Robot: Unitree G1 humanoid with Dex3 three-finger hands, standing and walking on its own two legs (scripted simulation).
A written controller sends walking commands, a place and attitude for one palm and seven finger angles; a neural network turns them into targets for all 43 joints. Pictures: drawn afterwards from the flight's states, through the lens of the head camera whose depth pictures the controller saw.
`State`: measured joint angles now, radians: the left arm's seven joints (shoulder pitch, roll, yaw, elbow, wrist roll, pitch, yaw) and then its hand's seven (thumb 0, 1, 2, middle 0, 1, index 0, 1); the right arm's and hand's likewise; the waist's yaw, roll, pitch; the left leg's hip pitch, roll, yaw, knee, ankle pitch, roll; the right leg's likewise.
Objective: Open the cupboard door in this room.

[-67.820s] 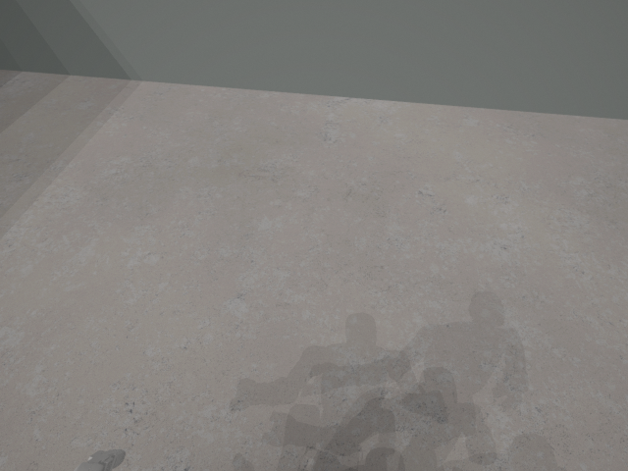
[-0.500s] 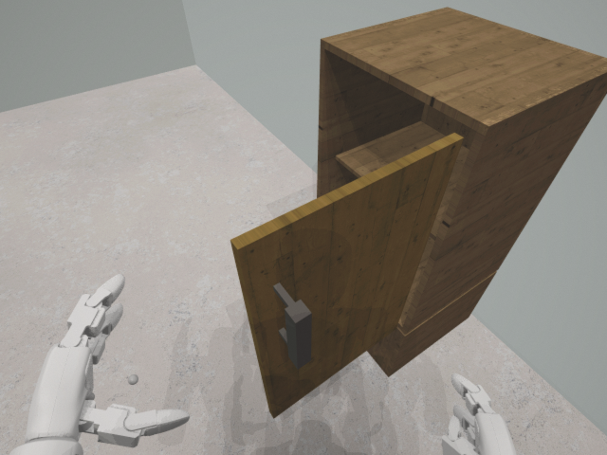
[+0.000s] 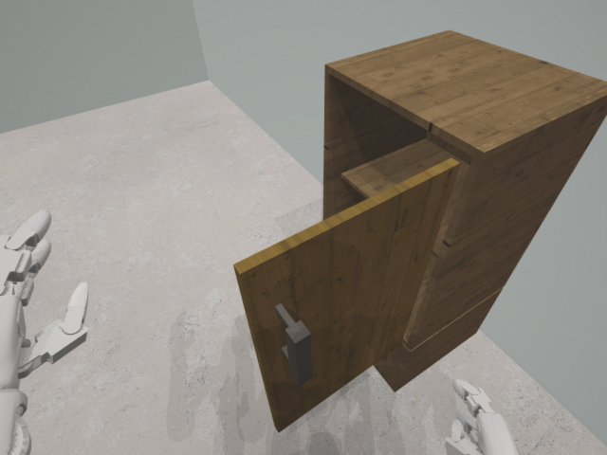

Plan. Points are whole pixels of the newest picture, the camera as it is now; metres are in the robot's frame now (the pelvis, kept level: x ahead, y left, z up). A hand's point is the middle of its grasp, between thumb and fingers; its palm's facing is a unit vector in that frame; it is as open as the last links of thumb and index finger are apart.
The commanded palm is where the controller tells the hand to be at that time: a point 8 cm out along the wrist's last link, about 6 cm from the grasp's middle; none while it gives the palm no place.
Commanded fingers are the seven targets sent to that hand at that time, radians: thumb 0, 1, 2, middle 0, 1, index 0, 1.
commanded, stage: draw the hand back to the body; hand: left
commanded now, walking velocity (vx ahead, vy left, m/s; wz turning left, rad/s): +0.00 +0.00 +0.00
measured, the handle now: (291, 344) +0.28 +0.07 -0.03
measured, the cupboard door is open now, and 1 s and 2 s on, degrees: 92 92 92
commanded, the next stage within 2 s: step back with the hand held close in 0.36 s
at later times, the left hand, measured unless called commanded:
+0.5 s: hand (87, 336) +0.17 +0.24 +0.16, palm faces +0.46 -0.79 -0.42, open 7.4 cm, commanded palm +0.13 +0.28 +0.17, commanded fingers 0.00 0.90 0.90 -0.20 -0.30 -0.20 -0.30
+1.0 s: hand (44, 374) +0.14 +0.26 +0.16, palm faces +0.40 -0.76 -0.51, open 7.4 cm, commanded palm +0.08 +0.30 +0.17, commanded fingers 0.00 0.90 0.90 -0.20 -0.30 -0.20 -0.30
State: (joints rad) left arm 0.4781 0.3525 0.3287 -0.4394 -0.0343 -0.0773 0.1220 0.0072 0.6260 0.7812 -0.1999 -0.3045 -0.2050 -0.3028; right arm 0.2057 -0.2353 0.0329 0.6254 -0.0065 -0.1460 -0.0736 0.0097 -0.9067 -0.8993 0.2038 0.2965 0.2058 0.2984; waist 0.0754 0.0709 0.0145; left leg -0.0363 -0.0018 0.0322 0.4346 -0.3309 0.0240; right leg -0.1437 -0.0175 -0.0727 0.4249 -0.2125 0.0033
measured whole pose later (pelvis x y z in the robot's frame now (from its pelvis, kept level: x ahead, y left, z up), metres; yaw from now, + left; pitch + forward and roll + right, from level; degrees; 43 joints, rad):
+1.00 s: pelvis -0.07 +0.00 -0.01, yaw -2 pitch -1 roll +0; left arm 0.54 0.41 0.42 -0.49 0.00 -0.19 0.15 0.01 0.88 0.89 -0.21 -0.31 -0.22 -0.30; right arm 0.20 -0.23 0.00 0.57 0.00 -0.05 -0.09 0.01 -0.91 -0.90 0.20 0.30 0.20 0.30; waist 0.00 -0.01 0.04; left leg -0.26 -0.02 0.07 0.53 -0.26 0.04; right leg -0.36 -0.03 -0.04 0.48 -0.11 0.00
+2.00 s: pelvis -0.19 -0.01 +0.00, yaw -2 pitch +5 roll -3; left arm 0.48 0.41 0.43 -0.56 -0.04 -0.21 0.17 0.01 0.89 0.90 -0.21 -0.30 -0.21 -0.30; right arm 0.14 -0.14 0.02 0.67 -0.04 -0.16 -0.05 0.01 -0.90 -0.90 0.21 0.30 0.21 0.30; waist 0.04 -0.02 -0.01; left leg -0.47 0.07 0.04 0.34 0.04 0.01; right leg -0.14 0.04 0.00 0.52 -0.43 -0.03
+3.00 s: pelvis -0.25 -0.03 -0.02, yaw -2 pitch +0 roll -1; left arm 0.26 0.35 0.14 0.36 0.03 -0.01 0.02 0.00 0.90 0.90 -0.20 -0.30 -0.20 -0.30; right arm 0.11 -0.30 0.00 0.85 -0.01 -0.04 -0.01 0.01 -0.91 -0.90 0.21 0.30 0.21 0.30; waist 0.00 0.07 -0.02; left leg -0.44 -0.02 -0.04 0.58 -0.13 0.02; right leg -0.16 0.01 -0.02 0.59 -0.42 0.00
